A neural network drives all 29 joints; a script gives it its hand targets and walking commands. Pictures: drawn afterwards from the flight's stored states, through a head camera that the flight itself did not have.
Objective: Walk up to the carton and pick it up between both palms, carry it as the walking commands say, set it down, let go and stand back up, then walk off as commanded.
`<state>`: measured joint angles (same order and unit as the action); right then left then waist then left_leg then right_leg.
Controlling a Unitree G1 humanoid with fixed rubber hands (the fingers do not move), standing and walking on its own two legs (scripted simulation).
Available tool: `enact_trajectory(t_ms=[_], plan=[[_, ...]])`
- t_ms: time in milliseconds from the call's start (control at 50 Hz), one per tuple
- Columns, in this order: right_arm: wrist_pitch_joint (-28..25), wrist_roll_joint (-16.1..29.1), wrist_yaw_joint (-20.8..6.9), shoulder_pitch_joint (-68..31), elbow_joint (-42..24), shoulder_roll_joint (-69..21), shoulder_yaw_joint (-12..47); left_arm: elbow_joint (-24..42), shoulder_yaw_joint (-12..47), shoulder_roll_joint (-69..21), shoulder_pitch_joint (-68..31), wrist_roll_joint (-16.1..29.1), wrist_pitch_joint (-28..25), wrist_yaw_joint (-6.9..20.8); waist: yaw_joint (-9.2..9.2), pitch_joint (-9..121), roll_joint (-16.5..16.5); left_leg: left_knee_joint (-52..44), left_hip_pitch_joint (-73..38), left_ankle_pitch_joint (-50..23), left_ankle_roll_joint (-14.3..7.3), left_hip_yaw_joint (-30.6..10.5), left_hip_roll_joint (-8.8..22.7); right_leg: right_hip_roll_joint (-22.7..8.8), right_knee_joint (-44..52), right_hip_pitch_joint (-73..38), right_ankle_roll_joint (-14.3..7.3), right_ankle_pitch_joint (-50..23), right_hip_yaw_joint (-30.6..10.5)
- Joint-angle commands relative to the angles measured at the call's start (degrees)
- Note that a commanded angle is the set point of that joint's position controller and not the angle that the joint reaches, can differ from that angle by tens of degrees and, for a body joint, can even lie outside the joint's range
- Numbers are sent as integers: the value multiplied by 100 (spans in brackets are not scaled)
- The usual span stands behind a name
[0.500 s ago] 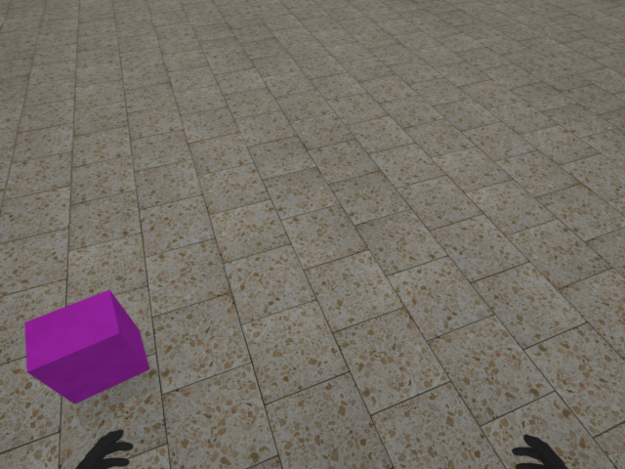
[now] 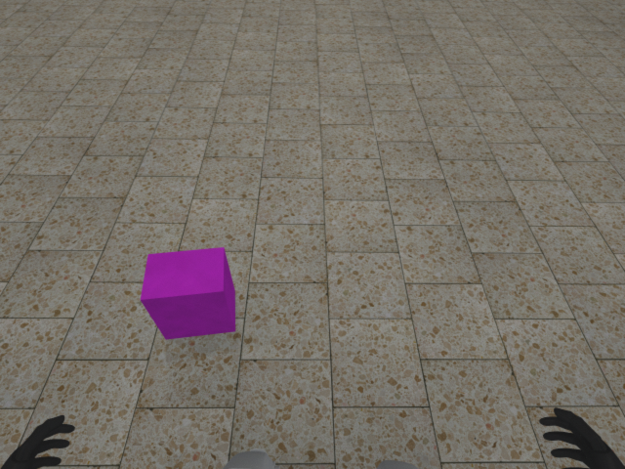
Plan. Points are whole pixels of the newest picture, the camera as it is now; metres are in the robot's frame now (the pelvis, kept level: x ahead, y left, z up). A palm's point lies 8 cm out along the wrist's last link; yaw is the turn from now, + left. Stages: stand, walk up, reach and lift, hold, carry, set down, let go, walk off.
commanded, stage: walk up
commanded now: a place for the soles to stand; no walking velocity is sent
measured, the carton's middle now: (194, 294) +0.70 +0.39 -0.62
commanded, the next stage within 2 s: none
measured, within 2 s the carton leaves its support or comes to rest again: neither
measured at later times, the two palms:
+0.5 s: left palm out of the picture +0.03 +0.42 -0.05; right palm (407, 272) +0.42 -0.15 -0.05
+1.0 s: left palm out of the picture +0.15 +0.48 -0.07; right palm (370, 250) +0.49 -0.10 -0.09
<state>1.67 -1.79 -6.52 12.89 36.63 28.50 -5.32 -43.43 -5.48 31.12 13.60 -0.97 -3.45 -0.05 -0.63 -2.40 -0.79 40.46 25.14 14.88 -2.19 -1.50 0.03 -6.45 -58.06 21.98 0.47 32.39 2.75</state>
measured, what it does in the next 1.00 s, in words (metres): walks ahead, turning left: right foot, then left foot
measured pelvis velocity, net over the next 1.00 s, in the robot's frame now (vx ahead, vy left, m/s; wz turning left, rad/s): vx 0.25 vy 0.14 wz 0.52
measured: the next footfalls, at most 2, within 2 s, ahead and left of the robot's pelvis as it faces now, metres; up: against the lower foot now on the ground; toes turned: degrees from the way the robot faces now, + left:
right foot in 0.12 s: +0.12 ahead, -0.10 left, +0.00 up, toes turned +1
left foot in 0.44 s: +0.21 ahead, +0.23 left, +0.00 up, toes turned +20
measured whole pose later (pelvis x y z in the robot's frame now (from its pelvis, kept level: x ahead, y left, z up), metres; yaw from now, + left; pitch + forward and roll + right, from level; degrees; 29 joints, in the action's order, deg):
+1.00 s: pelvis +0.25 +0.14 -0.01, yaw +30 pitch -1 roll +1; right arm -3.7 -1.3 -0.4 17.8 40.3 26.3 -3.2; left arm -38.5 -3.7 27.8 18.0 -1.1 -3.2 0.2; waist 1.1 -3.1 0.2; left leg 43.7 23.7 18.7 -2.3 0.9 -2.1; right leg -7.5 -48.2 24.2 0.1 23.0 4.3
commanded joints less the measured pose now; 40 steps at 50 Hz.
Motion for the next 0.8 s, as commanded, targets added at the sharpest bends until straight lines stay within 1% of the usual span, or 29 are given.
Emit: enact_trajectory(t_ms=[0,40,60,80,100,120,140,160,180,220,280,340,380,400,420,440,460,480,500,520,540,560,600,640,680,720,740,760,780], plan=[[-67,-55,57,-73,-514,1256,-329,113,-230,933,720,-22,-166,9,-9,192,1214,-2318,-216,2098,-1159,-2143,888,356,702,275,40,-116,107],[-87,-112,30,-104,-610,1140,-318,89,-268,856,1098,-13,-205,5,153,239,1394,-2339,191,2142,-1130,-2144,851,552,1189,-344,-28,-237,225],[-72,-127,25,-284,-693,1091,-324,65,-301,816,1354,-4,-238,-2,359,247,1366,-2168,602,2159,-994,-1977,726,593,1688,-961,-129,-542,270],[-43,-132,35,-569,-831,962,-301,-35,-372,835,1929,-26,-287,-28,761,251,1106,-1693,1505,2570,-637,-1666,408,634,2443,-2116,-203,-987,293],[-35,-143,91,-660,-932,525,-196,-126,-486,1152,2602,-112,-341,-90,1179,54,-417,-27,2529,2642,-243,-1185,-330,54,3685,-2779,-255,337,-998],[-97,-124,138,-578,-1046,124,-105,171,-582,1731,2124,-224,-421,-179,1007,-405,-1580,1706,3052,1660,105,-936,-695,-2115,5128,-1956,-680,2315,-4112],[-106,-128,196,-105,-759,702,-288,517,-466,1547,1082,-158,-502,-213,381,-581,-218,2436,2706,828,179,-1432,-263,-2335,5448,-1373,-838,2109,-4426],[-143,-59,183,188,-496,1038,-401,572,-434,1340,695,-137,-532,-184,120,-564,306,2465,2168,391,231,-1484,-97,-2040,5113,-1079,-833,1309,-3422],[-173,-12,144,388,-359,1074,-429,516,-375,1131,517,-91,-542,-155,-23,-468,215,2340,1695,120,308,-1318,83,-1571,4849,-1023,-753,375,-2306],[-199,23,51,233,-237,797,-327,431,-315,875,673,-91,-522,-117,208,-507,-475,1828,1280,-178,355,-655,187,-974,4593,-1065,-659,-1204,-715],[-224,76,-24,-398,-462,482,-183,387,-327,909,1305,-87,-496,-37,480,-392,-801,887,1149,-93,223,-203,355,-1001,4038,-1524,-876,-3416,-24],[-242,99,-59,-758,-635,412,-139,564,-348,1144,1415,-93,-397,2,564,-104,-984,-68,458,367,67,399,303,-1035,3744,-1515,-955,-3384,419],[-254,106,-53,-554,-576,467,-205,641,-344,1252,1392,-72,-324,9,403,-13,-997,-426,-260,295,-32,762,74,-1134,3412,-1211,-971,-3191,562],[-282,70,-17,-198,-484,554,-260,713,-311,1238,1334,-34,-285,7,167,176,-800,-719,-977,193,-108,905,-165,-1053,2828,-921,-923,-3459,799],[-306,9,57,383,-308,744,-348,765,-227,1015,1506,-9,-239,6,-70,609,-232,-846,-1909,450,-216,903,-437,-787,1672,-626,-843,-3824,1097],[-326,-9,168,1202,-160,1144,-503,907,-102,711,1601,13,-235,7,-539,1111,629,-915,-3151,889,-602,-210,10,-565,-3,500,-571,-3388,1091],[-383,82,273,1596,-176,1802,-642,1247,-5,448,1168,-6,-277,19,-775,1113,1978,-1785,-3621,1108,-1271,-3147,1449,208,-1343,2251,-208,-682,769],[-432,243,349,1291,-253,1740,-643,1218,-43,828,1044,34,-221,-29,-546,1149,755,-2024,-3221,727,-1604,-3712,2012,-17,-1629,2352,-189,-384,-219],[-437,289,399,990,-310,1505,-543,1139,-63,876,966,61,-216,-33,-338,839,339,-1868,-2652,197,-1596,-3198,1942,-202,-1575,2236,-179,-550,-366],[-442,293,430,752,-353,1244,-448,1004,-76,822,1120,56,-224,-23,-119,513,278,-1732,-1936,-222,-1435,-2494,1679,-326,-1055,1903,-173,-651,-380],[-471,249,446,508,-426,1049,-368,903,-76,731,1277,28,-229,-1,24,249,385,-1647,-1262,-579,-1280,-1898,1369,-335,-508,1461,-148,-658,-296],[-504,170,436,403,-474,993,-318,781,-67,623,1497,11,-228,42,54,263,732,-1499,-952,-1216,-1257,-1510,1072,-223,-208,1014,-123,-668,-160],[-550,75,397,582,-507,1007,-277,753,-79,540,1553,15,-222,85,13,298,1030,-1449,-613,-1304,-1350,-1450,975,-41,227,611,-101,-736,-21],[-569,49,353,638,-591,1058,-293,812,-115,546,1359,-1,-260,95,-40,218,1085,-1528,-365,-706,-1370,-1643,1028,74,706,438,-149,-1020,51],[-523,60,380,441,-654,1043,-272,796,-138,479,1238,-46,-288,72,69,127,1108,-1323,174,-508,-1232,-1601,897,304,1225,-104,-222,-1263,169],[-485,100,453,384,-631,799,-147,651,-196,470,1421,-108,-336,15,356,187,748,-581,898,-39,-816,-1358,576,477,1999,-1230,-380,-1835,86],[-497,117,506,531,-601,496,-30,647,-241,623,1516,-171,-363,-22,470,224,110,190,1231,278,-546,-1071,259,19,2576,-1581,-596,-1304,-715],[-518,111,562,602,-644,181,49,754,-317,1088,1576,-194,-403,-56,523,306,-1045,1751,1687,1104,-214,-552,-459,-1544,3714,-1597,-1194,-439,-3002],[-476,91,659,572,-532,603,-76,833,-363,1340,1356,-95,-374,-29,437,129,-810,2540,1730,2119,-83,-395,-409,-2300,3984,-1092,-1905,-827,-3689]])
